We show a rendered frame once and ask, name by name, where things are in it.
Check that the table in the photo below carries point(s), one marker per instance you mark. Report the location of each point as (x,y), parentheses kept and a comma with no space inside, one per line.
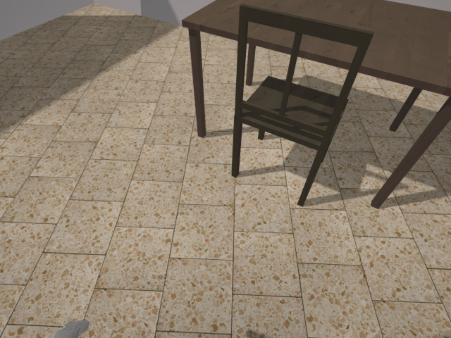
(411,45)

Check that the chair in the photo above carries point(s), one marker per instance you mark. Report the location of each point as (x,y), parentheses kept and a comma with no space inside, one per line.
(300,114)

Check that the robot left hand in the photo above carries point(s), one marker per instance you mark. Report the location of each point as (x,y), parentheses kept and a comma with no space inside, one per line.
(72,329)

